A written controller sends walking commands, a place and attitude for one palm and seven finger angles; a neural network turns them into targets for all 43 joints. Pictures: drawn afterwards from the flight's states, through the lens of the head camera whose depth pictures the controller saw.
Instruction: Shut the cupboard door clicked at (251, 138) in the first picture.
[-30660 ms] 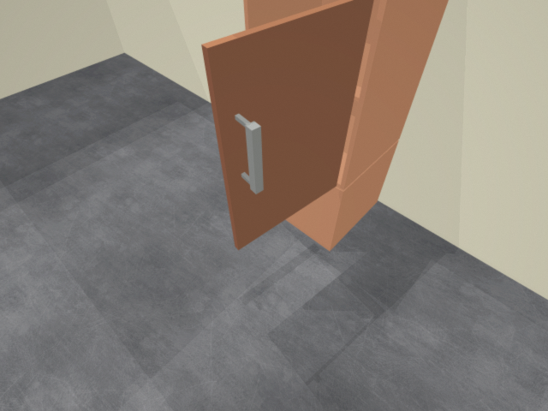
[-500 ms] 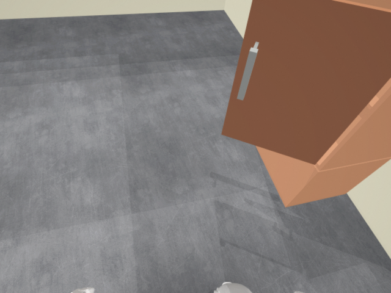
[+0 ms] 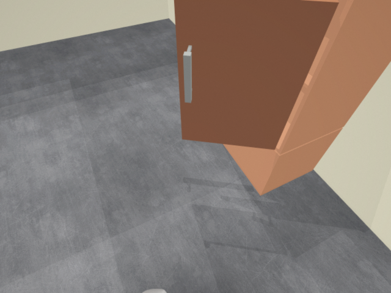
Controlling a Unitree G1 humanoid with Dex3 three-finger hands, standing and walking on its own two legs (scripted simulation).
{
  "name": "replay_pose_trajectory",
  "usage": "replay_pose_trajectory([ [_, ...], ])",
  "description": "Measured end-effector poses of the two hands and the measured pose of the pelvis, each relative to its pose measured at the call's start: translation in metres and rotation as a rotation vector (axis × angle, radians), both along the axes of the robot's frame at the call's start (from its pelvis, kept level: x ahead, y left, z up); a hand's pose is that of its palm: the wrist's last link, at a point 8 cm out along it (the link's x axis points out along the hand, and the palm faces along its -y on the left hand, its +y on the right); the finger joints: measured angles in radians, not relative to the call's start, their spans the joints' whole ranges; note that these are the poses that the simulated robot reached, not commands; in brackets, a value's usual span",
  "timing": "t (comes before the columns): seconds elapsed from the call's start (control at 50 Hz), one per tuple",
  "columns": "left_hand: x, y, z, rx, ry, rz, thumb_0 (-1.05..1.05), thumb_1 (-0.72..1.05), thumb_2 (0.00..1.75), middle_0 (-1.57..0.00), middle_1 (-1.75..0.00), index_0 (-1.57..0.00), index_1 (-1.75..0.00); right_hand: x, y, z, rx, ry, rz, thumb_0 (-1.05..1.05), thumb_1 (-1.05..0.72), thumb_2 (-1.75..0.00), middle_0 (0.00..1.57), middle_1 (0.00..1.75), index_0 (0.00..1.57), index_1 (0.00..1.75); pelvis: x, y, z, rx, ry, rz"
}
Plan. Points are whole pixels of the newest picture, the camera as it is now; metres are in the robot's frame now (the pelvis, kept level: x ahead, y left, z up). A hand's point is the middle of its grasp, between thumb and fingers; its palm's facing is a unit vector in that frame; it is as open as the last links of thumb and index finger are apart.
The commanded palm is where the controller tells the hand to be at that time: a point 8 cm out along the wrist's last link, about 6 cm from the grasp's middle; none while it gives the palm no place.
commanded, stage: take the last steps up to it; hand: left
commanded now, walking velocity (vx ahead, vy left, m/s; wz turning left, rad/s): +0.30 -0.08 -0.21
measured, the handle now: (189, 75) +0.74 +0.06 +0.02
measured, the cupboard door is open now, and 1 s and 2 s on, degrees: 56 56 56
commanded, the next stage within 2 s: come to a stop and stand still in 0.86 s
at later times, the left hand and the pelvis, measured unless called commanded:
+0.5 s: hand (146, 275) +0.18 +0.13 -0.17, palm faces -0.11 -0.97 -0.21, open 7.4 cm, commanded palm none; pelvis +0.08 -0.05 -0.01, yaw -6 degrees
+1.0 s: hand (162, 253) +0.24 +0.10 -0.18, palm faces -0.03 -0.99 -0.14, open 7.3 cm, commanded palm none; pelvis +0.23 -0.06 +0.00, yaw -5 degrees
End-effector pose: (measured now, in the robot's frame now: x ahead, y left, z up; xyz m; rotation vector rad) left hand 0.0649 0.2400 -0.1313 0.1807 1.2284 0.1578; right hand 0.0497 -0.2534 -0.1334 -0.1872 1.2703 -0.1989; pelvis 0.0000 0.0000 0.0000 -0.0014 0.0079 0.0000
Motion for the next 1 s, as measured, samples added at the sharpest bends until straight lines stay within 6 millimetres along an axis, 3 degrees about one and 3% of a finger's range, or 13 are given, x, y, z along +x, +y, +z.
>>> replay_pose_trajectory([
  [0.1, -0.001, 0.009, -0.019, -0.043, 0.031, -0.001, 0.01, 0.91, 0.90, -0.21, -0.30, -0.20, -0.30, -0.004, 0.018, 0.002, -0.022, -0.035, -0.003, 0.00, -0.91, -0.90, 0.20, 0.30, 0.20, 0.30, 0.005, 0.012, -0.007, -0.020, 0.002, -0.029],
  [0.22, 0.017, 0.010, -0.008, -0.063, 0.051, -0.049, 0.01, 0.91, 0.90, -0.20, -0.30, -0.20, -0.30, -0.038, 0.027, 0.015, -0.013, 0.025, -0.055, 0.00, -0.91, -0.90, 0.21, 0.30, 0.21, 0.30, 0.019, 0.010, 0.007, -0.026, 0.000, -0.060],
  [0.38, 0.076, -0.020, 0.003, -0.044, 0.027, -0.138, 0.01, 0.91, 0.90, -0.20, -0.30, -0.20, -0.30, -0.083, 0.013, 0.008, 0.035, 0.179, -0.178, 0.00, -0.90, -0.90, 0.21, 0.30, 0.21, 0.30, 0.047, -0.014, 0.008, -0.014, -0.002, -0.106],
  [0.48, 0.115, -0.052, -0.004, -0.016, -0.037, -0.155, 0.01, 0.91, 0.90, -0.20, -0.30, -0.20, -0.30, -0.089, -0.009, -0.015, 0.082, 0.273, -0.217, 0.00, -0.90, -0.90, 0.21, 0.30, 0.21, 0.30, 0.072, -0.043, -0.009, 0.003, -0.010, -0.108],
  [0.56, 0.113, -0.071, -0.001, -0.025, -0.023, -0.104, 0.01, 0.91, 0.90, -0.20, -0.30, -0.20, -0.30, -0.046, -0.028, -0.013, 0.081, 0.262, -0.184, 0.00, -0.91, -0.90, 0.20, 0.30, 0.20, 0.30, 0.092, -0.054, -0.002, -0.008, -0.012, -0.088],
  [0.68, 0.094, -0.076, -0.005, -0.031, 0.094, -0.037, 0.00, 0.94, 0.90, -0.20, -0.30, -0.20, -0.30, 0.064, -0.046, -0.001, 0.059, 0.079, -0.109, 0.00, -0.91, -0.90, 0.20, 0.30, 0.20, 0.30, 0.129, -0.064, 0.006, -0.014, -0.001, -0.067],
  [0.82, 0.084, -0.080, -0.030, -0.094, 0.249, 0.021, 0.01, 0.92, 0.90, -0.20, -0.30, -0.20, -0.30, 0.189, -0.040, 0.001, 0.025, -0.113, -0.013, 0.00, -0.91, -0.90, 0.20, 0.30, 0.20, 0.30, 0.182, -0.056, -0.009, -0.041, -0.014, -0.078],
  [0.9, 0.108, -0.080, -0.034, -0.097, 0.279, 0.002, 0.01, 0.92, 0.90, -0.20, -0.30, -0.20, -0.30, 0.218, -0.034, 0.002, 0.014, -0.147, -0.007, 0.00, -0.91, -0.90, 0.20, 0.30, 0.20, 0.30, 0.203, -0.055, -0.010, -0.012, -0.024, -0.094],
  [1.0, 0.173, -0.085, -0.020, -0.083, 0.171, -0.019, 0.01, 0.91, 0.90, -0.20, -0.30, -0.20, -0.30, 0.214, -0.042, 0.003, 0.013, -0.070, -0.042, -0.01, -0.93, -0.90, 0.21, 0.30, 0.21, 0.30, 0.226, -0.061, 0.000, -0.005, -0.021, -0.086],
])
